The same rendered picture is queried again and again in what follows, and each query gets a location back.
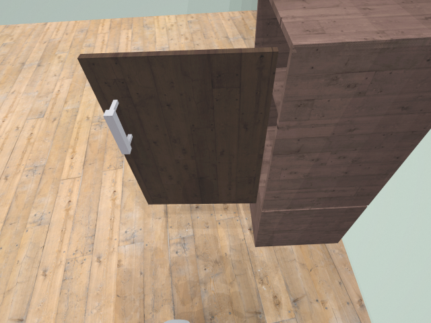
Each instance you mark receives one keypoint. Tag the handle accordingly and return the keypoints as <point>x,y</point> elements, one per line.
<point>115,126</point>

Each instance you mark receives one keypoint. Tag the cupboard door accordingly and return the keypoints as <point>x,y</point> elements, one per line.
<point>198,119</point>

